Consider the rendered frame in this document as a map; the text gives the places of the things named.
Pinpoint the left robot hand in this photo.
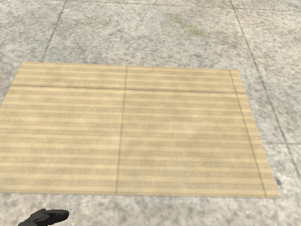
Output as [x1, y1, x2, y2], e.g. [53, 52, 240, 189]
[18, 208, 70, 226]

